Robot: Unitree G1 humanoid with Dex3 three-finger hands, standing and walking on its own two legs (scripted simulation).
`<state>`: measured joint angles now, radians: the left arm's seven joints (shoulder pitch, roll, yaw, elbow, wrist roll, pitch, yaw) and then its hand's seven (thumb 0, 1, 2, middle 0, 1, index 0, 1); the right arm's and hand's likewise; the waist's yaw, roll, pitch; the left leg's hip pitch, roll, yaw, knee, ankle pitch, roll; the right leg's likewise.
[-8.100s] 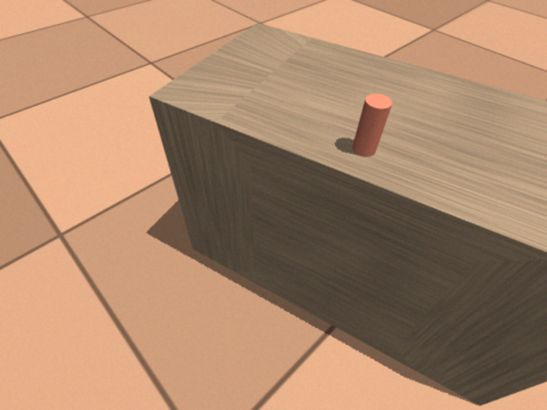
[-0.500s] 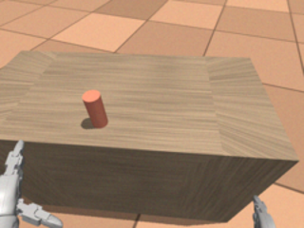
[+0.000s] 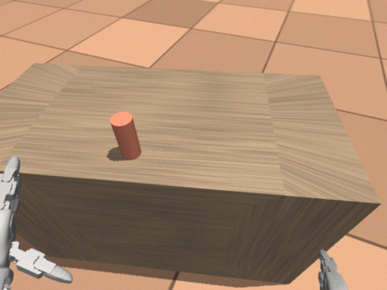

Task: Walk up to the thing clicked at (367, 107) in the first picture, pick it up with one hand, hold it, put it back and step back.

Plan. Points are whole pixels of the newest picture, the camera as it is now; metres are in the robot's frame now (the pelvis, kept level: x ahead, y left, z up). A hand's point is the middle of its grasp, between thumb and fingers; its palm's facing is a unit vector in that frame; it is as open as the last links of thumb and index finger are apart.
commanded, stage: rise first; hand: left
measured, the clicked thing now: (126, 137) +0.46 +0.21 +0.04
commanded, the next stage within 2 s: go down in 0.22 s
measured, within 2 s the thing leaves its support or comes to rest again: neither
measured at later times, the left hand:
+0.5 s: hand (37, 215) +0.19 +0.26 +0.13, palm faces +0.36 -0.84 -0.40, open 17.6 cm
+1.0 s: hand (25, 158) +0.30 +0.34 +0.14, palm faces +0.21 -0.96 -0.16, open 17.6 cm
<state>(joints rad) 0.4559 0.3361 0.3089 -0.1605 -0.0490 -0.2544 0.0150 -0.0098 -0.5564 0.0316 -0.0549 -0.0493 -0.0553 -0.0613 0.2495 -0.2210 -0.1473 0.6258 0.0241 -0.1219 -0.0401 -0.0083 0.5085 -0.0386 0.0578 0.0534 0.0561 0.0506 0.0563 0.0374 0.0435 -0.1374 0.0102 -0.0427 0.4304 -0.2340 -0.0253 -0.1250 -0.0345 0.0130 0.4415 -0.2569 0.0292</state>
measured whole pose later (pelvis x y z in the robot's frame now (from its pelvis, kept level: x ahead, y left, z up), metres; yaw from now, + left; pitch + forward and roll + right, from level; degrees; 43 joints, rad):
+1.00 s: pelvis +0.01 +0.01 -0.01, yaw +0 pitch +2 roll +0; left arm -0.07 0.53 0.57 0.35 -0.29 -0.09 -0.42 -0.01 -0.56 0.04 -0.05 -0.04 -0.05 -0.06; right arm 0.25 -0.23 -0.05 0.64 0.05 -0.14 -0.09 -0.01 0.50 -0.05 0.06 0.05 0.06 0.05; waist 0.01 0.03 -0.05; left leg -0.26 0.01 -0.03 0.53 -0.29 -0.02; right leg -0.24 -0.04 0.02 0.50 -0.29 0.04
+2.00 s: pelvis +0.01 +0.01 -0.01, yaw +0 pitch +7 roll -1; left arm -0.47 0.77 0.63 0.91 -0.24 -0.04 -0.61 -0.01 -0.56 0.05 -0.05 -0.03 -0.04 -0.05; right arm 0.20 -0.23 0.01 0.74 0.01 -0.25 -0.18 -0.01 0.52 -0.05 0.06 0.05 0.06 0.05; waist -0.03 0.00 -0.10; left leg -0.39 0.01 -0.04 0.57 -0.30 -0.01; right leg -0.34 -0.03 0.01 0.50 -0.28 0.05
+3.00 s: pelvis +0.02 +0.02 -0.02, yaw +0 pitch +12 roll -2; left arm -0.55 0.86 0.68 0.99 -0.22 -0.05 -0.65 -0.01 -0.58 0.07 -0.04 -0.05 -0.04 -0.07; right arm 0.22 -0.24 0.04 0.66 0.01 -0.24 -0.18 -0.01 0.51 -0.06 0.06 0.05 0.06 0.05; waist -0.06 0.00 -0.13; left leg -0.53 0.02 -0.05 0.68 -0.35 -0.01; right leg -0.47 -0.02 0.01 0.60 -0.33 0.05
